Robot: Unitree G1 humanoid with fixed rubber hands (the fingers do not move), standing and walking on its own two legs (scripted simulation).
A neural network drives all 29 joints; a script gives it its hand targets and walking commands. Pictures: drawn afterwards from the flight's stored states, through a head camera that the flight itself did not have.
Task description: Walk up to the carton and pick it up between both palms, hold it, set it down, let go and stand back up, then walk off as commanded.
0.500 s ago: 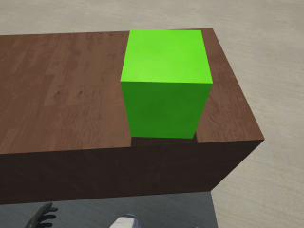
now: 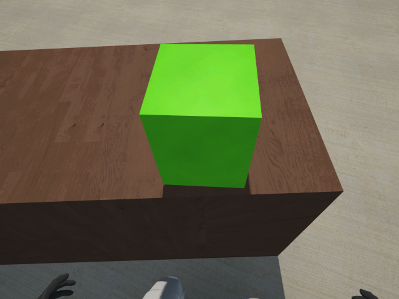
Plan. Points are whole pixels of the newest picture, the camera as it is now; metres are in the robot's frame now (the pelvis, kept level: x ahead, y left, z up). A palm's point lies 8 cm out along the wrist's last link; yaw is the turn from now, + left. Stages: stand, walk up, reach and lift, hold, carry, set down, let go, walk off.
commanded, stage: walk up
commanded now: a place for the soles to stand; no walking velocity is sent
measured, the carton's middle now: (204, 120) +0.47 +0.02 +0.06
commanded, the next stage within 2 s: none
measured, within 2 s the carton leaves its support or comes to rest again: neither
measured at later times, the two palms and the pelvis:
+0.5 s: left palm out of the picture +0.07 +0.33 -0.09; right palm out of the picture +0.09 -0.32 -0.10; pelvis -0.01 +0.00 +0.00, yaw +1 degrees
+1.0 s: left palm out of the picture +0.09 +0.35 -0.10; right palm out of the picture +0.11 -0.30 -0.09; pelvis +0.00 +0.02 -0.01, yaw +2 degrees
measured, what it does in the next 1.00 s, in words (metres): steps on the spot: left foot, then left foot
